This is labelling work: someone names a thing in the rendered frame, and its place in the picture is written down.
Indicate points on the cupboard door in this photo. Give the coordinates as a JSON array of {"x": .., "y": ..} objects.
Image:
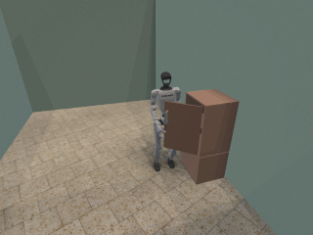
[{"x": 183, "y": 128}]

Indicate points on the left robot upper arm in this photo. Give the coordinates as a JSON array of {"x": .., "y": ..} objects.
[{"x": 177, "y": 94}]

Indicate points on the left robot foot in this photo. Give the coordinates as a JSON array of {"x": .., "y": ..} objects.
[{"x": 171, "y": 163}]

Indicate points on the robot right hand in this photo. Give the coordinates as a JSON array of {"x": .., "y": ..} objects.
[{"x": 160, "y": 129}]

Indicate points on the right robot forearm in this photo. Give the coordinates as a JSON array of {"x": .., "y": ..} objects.
[{"x": 154, "y": 115}]

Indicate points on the handle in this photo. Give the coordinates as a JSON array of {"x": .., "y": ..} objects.
[{"x": 166, "y": 117}]

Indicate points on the robot left shin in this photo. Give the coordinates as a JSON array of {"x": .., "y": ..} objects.
[{"x": 172, "y": 154}]

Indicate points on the right robot upper arm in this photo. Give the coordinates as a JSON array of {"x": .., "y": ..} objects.
[{"x": 154, "y": 94}]

